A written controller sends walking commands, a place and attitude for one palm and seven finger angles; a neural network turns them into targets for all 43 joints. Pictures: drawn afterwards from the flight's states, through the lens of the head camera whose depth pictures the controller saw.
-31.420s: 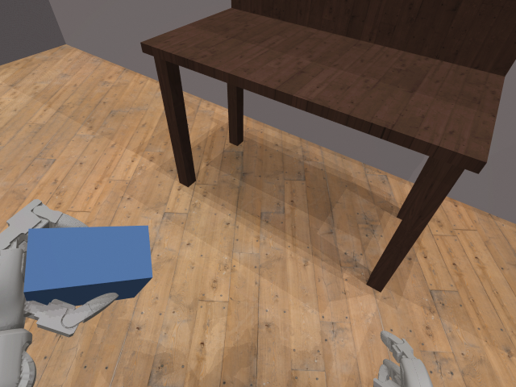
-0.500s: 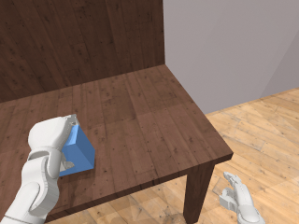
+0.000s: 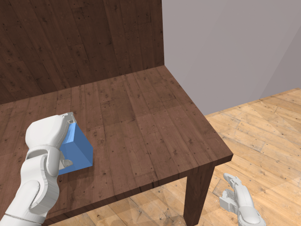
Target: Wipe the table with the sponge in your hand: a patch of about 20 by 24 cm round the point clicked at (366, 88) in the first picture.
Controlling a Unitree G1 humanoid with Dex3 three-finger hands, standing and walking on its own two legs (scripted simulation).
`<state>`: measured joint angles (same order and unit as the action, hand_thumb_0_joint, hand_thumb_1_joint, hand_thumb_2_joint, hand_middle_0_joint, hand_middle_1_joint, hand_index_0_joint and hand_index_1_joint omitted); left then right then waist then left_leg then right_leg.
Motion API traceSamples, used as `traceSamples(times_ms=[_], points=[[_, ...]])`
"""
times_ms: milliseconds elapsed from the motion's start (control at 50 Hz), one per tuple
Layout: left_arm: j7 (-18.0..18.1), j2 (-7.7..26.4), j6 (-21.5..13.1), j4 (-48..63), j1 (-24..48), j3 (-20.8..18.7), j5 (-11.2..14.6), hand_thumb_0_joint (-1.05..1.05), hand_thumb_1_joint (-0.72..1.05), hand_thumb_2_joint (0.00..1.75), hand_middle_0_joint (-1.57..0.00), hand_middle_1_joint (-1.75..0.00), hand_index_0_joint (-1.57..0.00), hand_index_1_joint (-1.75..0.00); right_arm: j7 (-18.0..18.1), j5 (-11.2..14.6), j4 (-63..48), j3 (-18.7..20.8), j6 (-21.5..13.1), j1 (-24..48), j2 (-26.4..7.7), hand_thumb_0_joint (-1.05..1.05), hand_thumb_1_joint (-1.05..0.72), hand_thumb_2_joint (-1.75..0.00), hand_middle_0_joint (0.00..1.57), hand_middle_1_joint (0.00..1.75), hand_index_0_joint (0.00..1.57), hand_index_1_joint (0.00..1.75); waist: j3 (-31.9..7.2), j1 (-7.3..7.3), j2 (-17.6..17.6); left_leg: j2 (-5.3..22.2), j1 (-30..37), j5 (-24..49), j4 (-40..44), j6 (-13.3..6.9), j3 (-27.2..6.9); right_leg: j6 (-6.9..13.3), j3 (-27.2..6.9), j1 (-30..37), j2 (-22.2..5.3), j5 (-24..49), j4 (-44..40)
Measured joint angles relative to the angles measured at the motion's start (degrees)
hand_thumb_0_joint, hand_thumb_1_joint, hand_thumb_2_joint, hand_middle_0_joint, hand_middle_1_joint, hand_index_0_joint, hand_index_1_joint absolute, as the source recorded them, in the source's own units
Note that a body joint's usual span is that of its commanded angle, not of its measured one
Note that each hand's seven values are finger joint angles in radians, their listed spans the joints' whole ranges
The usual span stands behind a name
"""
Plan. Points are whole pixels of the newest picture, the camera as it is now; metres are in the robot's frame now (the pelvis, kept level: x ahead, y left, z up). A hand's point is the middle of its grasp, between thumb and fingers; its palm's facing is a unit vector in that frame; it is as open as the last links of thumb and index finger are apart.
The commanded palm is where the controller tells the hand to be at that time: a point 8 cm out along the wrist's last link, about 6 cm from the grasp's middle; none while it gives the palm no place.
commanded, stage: lower the sponge onto the table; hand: left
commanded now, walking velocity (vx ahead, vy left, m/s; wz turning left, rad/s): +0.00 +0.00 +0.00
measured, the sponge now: (67, 154) +0.25 +0.28 +0.08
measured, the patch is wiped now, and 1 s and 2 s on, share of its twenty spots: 0.00 0.00 0.30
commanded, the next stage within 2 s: wipe forward along the first lane in 1.18 s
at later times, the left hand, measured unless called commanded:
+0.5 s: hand (62, 152) +0.24 +0.29 +0.10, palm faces +0.04 -0.10 -0.99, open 10.3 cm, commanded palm +0.21 +0.28 +0.17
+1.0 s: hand (66, 157) +0.24 +0.28 +0.08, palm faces +0.02 -0.10 -0.99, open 10.3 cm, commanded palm +0.21 +0.27 +0.15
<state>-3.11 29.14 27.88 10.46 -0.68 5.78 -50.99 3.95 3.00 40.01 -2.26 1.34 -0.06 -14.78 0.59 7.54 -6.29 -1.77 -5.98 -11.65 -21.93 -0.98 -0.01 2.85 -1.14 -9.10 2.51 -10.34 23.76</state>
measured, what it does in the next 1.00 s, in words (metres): stands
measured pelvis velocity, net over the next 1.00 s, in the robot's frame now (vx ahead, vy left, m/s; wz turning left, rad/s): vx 0.01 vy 0.01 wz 0.00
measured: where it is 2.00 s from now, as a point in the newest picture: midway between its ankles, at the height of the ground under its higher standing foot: outside the picture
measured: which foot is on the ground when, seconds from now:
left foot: down 0.00-1.00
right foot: down 0.00-1.00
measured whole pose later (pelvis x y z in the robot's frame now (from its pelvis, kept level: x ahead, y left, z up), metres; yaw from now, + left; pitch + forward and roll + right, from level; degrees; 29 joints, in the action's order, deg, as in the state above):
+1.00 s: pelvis +0.01 +0.01 +0.00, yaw +0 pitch -4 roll +0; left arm 0.4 25.4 26.0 7.8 -5.8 7.8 -53.8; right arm 3.5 2.5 40.0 -1.3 1.2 -1.0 -14.8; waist 0.4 7.5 -5.6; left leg -1.9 -5.8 -12.0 -21.7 -1.5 -0.2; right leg 2.4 -1.2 -8.4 2.5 -10.2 22.5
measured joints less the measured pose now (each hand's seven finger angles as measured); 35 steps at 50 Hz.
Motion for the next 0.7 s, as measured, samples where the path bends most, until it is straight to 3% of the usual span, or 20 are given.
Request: traceSamples(times_ms=[140,320,520,700], points=[[-0.85,-0.72,1.77,-0.44,-0.58,-0.31,-0.21,0.00,-0.52,1.04,-0.70,-1.31,-0.73,-1.31,-0.43,0.09,-0.58,-0.28,0.27,-0.06,-0.25,0.02,-0.91,-0.90,0.20,0.30,0.21,0.31,-0.27,-0.51,-0.05,0.02,-0.55,-0.14,-0.21,-0.04,-0.04,-0.02,0.01,-0.49,0.03,-0.10,0.12],[0.21,-0.89,-1.73,1.03,-4.20,-0.35,-0.51,0.00,-0.52,1.04,-0.70,-1.31,-0.73,-1.31,-0.36,-0.51,-0.74,0.11,-0.14,-0.72,-0.06,0.02,-0.91,-0.90,0.20,0.30,0.21,0.31,-0.10,-0.09,0.15,0.20,-0.22,-0.60,-0.45,-0.06,0.14,0.00,-0.21,-0.08,0.25,-0.29,0.00],[1.08,-1.56,-0.99,-2.00,-3.16,-0.05,-0.83,0.00,-0.52,1.04,-0.70,-1.31,-0.73,-1.31,0.08,-0.28,-0.24,0.12,-0.33,-0.67,-0.10,0.02,-0.91,-0.90,0.20,0.30,0.22,0.31,0.02,-0.15,0.52,0.09,-0.19,-0.47,-0.28,-0.18,-0.28,-0.12,0.14,0.29,0.12,-0.06,-0.64],[2.61,-2.93,-3.09,0.03,-5.57,0.62,-1.47,0.00,-0.52,1.04,-0.70,-1.31,-0.73,-1.31,-0.62,-0.62,-0.42,0.77,-0.42,-1.07,0.25,0.02,-0.91,-0.90,0.20,0.30,0.21,0.31,-0.28,-0.28,0.45,-0.01,0.19,-0.54,0.20,-0.39,0.20,-0.34,-0.41,0.46,0.06,-0.03,-0.97]])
